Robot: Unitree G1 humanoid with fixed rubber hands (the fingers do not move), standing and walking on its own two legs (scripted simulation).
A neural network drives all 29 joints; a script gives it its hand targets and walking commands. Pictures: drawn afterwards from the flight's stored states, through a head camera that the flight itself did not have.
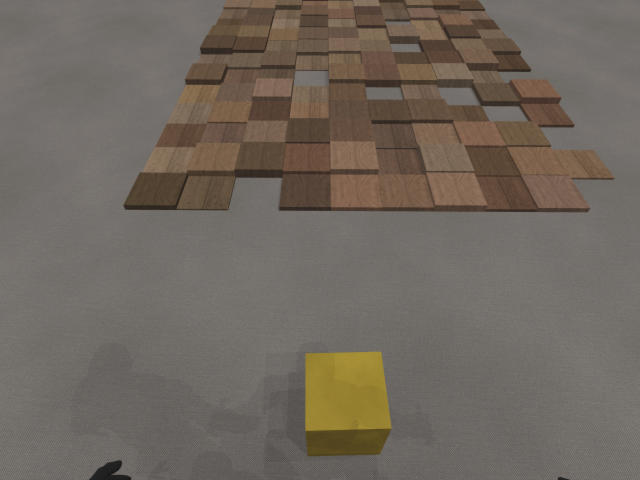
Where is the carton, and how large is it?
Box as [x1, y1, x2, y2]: [305, 352, 391, 455]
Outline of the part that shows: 380,352 306,353 305,431 308,455 375,454 380,452 391,428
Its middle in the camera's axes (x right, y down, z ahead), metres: +0.06 +0.47 +1.10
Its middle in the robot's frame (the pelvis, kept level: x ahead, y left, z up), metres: +0.44 -0.03 -0.66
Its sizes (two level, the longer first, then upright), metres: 0.210 0.200 0.250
